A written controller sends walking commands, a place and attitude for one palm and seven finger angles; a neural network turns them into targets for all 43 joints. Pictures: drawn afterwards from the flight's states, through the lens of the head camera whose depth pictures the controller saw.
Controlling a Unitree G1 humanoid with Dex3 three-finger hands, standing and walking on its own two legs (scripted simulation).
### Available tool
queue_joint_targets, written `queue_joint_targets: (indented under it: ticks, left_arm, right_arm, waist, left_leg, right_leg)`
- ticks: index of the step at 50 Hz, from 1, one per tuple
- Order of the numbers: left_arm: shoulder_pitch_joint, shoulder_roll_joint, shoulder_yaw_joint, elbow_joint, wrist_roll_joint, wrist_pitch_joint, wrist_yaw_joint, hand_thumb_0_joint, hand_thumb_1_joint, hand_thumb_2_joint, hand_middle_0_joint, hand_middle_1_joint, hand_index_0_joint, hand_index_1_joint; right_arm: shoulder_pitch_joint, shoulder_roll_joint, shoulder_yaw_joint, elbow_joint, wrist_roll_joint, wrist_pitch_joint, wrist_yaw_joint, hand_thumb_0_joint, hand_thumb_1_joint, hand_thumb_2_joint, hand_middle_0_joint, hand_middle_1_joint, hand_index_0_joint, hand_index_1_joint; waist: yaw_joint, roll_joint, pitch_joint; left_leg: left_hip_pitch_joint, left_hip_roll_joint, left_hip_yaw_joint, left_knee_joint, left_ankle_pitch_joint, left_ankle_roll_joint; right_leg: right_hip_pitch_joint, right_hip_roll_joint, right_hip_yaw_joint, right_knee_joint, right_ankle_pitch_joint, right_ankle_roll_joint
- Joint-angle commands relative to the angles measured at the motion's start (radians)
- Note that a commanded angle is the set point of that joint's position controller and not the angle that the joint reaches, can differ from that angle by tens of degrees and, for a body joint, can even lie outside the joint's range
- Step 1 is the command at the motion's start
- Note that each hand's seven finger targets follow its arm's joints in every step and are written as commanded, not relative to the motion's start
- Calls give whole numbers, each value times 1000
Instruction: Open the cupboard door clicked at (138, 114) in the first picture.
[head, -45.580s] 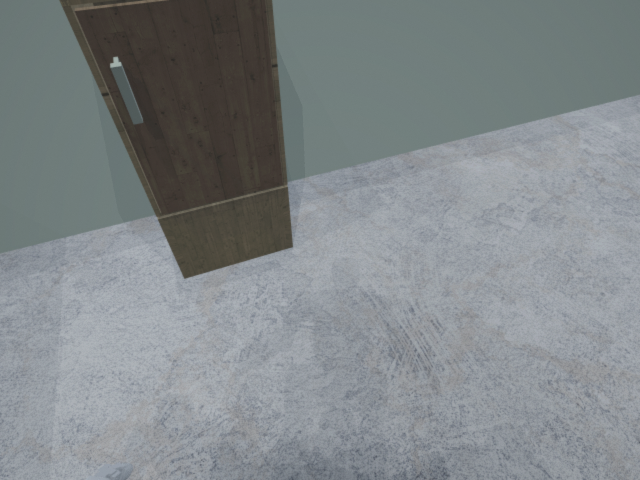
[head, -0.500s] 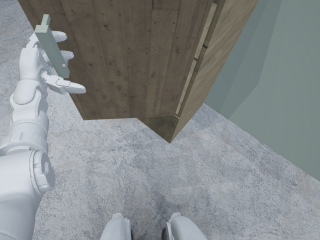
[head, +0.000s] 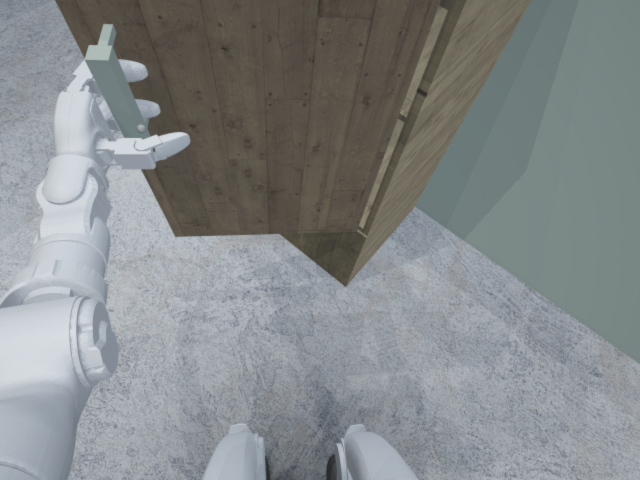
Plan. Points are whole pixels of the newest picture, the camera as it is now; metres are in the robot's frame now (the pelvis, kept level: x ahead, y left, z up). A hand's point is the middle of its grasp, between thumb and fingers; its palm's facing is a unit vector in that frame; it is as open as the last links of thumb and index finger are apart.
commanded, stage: close the thumb around the handle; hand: left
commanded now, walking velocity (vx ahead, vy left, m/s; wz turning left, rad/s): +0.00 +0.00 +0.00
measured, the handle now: (125, 92) +0.57 +0.20 +0.09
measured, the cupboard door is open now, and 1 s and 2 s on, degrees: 44 61 87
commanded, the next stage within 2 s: pull the door open along its arc in 0.36 s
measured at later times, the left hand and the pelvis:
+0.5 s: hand (140, 127) +0.52 +0.18 +0.09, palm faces -0.01 -1.00 +0.00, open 5.8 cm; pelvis +0.00 +0.00 +0.00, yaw -1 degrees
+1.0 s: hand (156, 201) +0.42 +0.15 +0.09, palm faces +0.08 -0.99 +0.07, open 6.2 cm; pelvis +0.01 +0.00 +0.02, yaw -1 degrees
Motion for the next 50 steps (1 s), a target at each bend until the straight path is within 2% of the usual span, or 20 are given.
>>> queue_joint_targets:
  ticks: [1,2,4,7,8,9,13,16,18,19,21,24,27,31,34,37,44,45,46,50]
  left_arm:
    - [-502,189,11,-224,-11,-71,-13,0,508,732,-372,-1308,-372,-1308]
    - [-492,201,17,-226,-6,-71,-16,0,564,756,-376,-1314,-376,-1314]
    - [-489,207,18,-209,-8,-63,-22,0,676,804,-384,-1326,-384,-1326]
    - [-462,260,61,-211,-12,-62,-31,0,844,876,-396,-1344,-396,-1344]
    - [-448,248,51,-196,-11,-58,-35,0,900,900,-400,-1350,-400,-1350]
    - [-469,234,35,-206,-12,-56,-38,0,900,900,-400,-1350,-400,-1350]
    - [-440,283,82,-208,-17,-61,-41,0,900,900,-400,-1350,-400,-1350]
    - [-443,261,69,-228,-20,-63,-41,0,900,900,-400,-1350,-400,-1350]
    - [-434,248,56,-213,-20,-55,-41,0,900,900,-400,-1350,-400,-1350]
    - [-431,271,76,-211,-21,-53,-40,0,900,900,-400,-1350,-400,-1350]
    - [-434,291,87,-203,-20,-52,-40,0,900,900,-400,-1350,-400,-1350]
    - [-454,265,67,-231,-16,-54,-40,0,900,900,-400,-1350,-400,-1350]
    - [-385,266,79,-255,-18,-63,-40,0,900,900,-400,-1350,-400,-1350]
    - [-278,230,77,-323,-40,-70,-43,0,900,900,-400,-1350,-400,-1350]
    - [-153,184,57,-360,-56,-61,-47,0,900,900,-400,-1350,-400,-1350]
    - [0,180,69,-465,-74,-58,-46,0,900,900,-400,-1350,-400,-1350]
    - [318,68,28,-702,-137,-28,-31,0,900,900,-400,-1350,-400,-1350]
    - [335,34,107,-748,-185,-17,60,0,900,900,-400,-1350,-400,-1350]
    - [375,-9,90,-772,-177,-8,135,0,900,900,-400,-1350,-400,-1350]
    - [435,-148,12,-880,-81,-1,370,0,900,900,-400,-1350,-400,-1350]
  right_arm:
    - [177,-188,-66,-36,-1,-18,-16,0,-900,-900,200,300,200,300]
    - [175,-188,-66,-35,1,-18,-15,0,-900,-900,200,300,200,300]
    - [173,-187,-63,-37,2,-16,-16,0,-900,-900,200,300,200,300]
    - [174,-188,-61,-44,5,-15,-19,0,-900,-900,200,300,200,300]
    - [171,-186,-60,-48,6,-13,-19,0,-900,-900,200,300,200,300]
    - [170,-185,-59,-48,7,-13,-19,0,-900,-900,200,300,200,300]
    - [171,-188,-61,-52,6,-13,-22,0,-900,-900,200,300,200,300]
    - [174,-185,-61,-58,5,-12,-21,0,-900,-900,200,300,200,300]
    - [169,-187,-61,-58,7,-10,-21,0,-900,-900,200,300,200,300]
    - [171,-190,-63,-58,7,-10,-23,0,-900,-900,200,300,200,300]
    - [174,-191,-58,-61,8,-9,-26,0,-900,-900,200,300,200,300]
    - [172,-188,-63,-59,6,-11,-24,0,-900,-900,200,300,200,300]
    - [171,-188,-65,-66,7,-8,-20,0,-900,-900,200,300,200,300]
    - [160,-181,-70,-92,10,-1,-14,0,-900,-900,200,300,200,300]
    - [133,-174,-73,-115,19,7,-9,0,-900,-900,200,300,200,300]
    - [106,-170,-79,-145,30,10,-6,0,-900,-900,200,300,200,300]
    - [24,-144,-80,-207,47,-2,-4,0,-900,-900,200,300,200,300]
    - [-4,-117,-78,-211,44,-13,-5,0,-900,-900,200,300,200,300]
    - [-19,-111,-73,-211,40,-27,-3,0,-900,-900,200,300,200,300]
    - [-59,-96,-75,-198,9,-51,15,0,-900,-900,200,300,200,300]
  waist:
    - [-45,112,-468]
    - [-35,120,-494]
    - [-43,98,-462]
    - [-25,98,-487]
    - [-27,99,-465]
    - [-37,100,-450]
    - [-20,95,-475]
    - [-20,131,-474]
    - [-32,97,-463]
    - [-26,82,-461]
    - [-25,84,-444]
    - [-27,114,-478]
    - [3,139,-515]
    - [29,105,-529]
    - [50,60,-490]
    - [88,71,-505]
    - [123,-8,-393]
    - [183,-9,-378]
    - [183,18,-346]
    - [169,-20,-323]
  left_leg:
    - [501,-6,-70,-93,378,1]
    - [507,-5,-68,-91,393,-2]
    - [476,-7,-62,-92,377,1]
    - [455,-10,-51,-88,384,4]
    - [442,-11,-51,-90,369,4]
    - [441,-10,-50,-91,364,6]
    - [437,-10,-47,-85,379,5]
    - [466,-10,-50,-90,400,3]
    - [459,-6,-49,-90,388,3]
    - [437,-7,-46,-90,369,5]
    - [418,-10,-45,-92,358,8]
    - [460,-7,-48,-90,380,3]
    - [518,-3,-54,-95,448,-6]
    - [528,-7,-46,-107,494,-5]
    - [498,-10,-27,-129,463,-3]
    - [514,-13,-16,-146,499,-5]
    - [461,-25,19,-198,454,4]
    - [432,-26,24,-213,434,-7]
    - [429,-28,22,-218,419,-12]
    - [432,-26,19,-220,377,-23]
  right_leg:
    - [37,20,11,-114,300,-12]
    - [48,19,13,-110,316,-11]
    - [60,18,15,-116,317,-8]
    - [101,19,23,-111,346,-8]
    - [93,20,21,-114,333,-8]
    - [87,19,22,-117,332,-7]
    - [109,20,25,-112,348,-7]
    - [92,21,18,-108,348,-11]
    - [86,21,18,-115,343,-6]
    - [101,21,21,-116,335,-4]
    - [108,20,24,-116,333,-7]
    - [89,19,21,-113,337,-6]
    - [89,22,13,-103,362,-12]
    - [151,28,7,-104,410,-13]
    - [196,27,7,-120,423,-9]
    - [244,24,11,-122,463,-11]
    - [364,16,17,-158,520,-4]
    - [375,15,6,-164,489,-4]
    - [361,15,1,-165,460,-6]
    - [329,2,-4,-153,403,-3]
